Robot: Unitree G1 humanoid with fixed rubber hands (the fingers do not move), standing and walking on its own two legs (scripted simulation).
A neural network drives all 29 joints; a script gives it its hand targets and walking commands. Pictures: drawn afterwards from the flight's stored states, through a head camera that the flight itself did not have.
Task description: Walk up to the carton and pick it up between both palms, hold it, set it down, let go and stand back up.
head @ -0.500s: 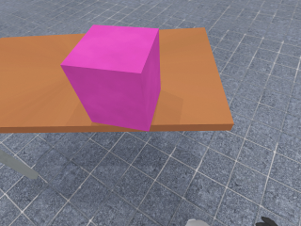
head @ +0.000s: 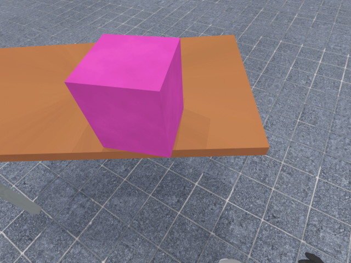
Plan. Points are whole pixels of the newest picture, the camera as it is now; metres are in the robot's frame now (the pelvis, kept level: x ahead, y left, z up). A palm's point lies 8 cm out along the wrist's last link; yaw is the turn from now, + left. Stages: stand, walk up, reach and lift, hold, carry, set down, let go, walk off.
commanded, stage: walk up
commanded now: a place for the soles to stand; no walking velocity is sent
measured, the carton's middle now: (137, 98) +0.52 +0.13 +0.07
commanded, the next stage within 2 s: none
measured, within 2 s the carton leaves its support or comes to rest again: neither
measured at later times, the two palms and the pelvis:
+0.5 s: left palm out of the picture +0.07 +0.30 -0.10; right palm out of the picture +0.09 -0.30 -0.11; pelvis -0.01 +0.00 +0.00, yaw -1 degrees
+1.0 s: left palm out of the picture +0.08 +0.30 -0.10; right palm out of the picture +0.09 -0.30 -0.11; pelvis +0.00 +0.00 +0.00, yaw -1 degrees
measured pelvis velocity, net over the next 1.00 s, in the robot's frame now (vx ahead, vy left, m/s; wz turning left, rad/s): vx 0.00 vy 0.00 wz -0.01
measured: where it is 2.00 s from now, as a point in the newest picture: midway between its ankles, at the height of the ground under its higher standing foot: outside the picture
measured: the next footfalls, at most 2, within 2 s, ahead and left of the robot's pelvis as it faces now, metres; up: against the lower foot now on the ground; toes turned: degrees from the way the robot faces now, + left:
none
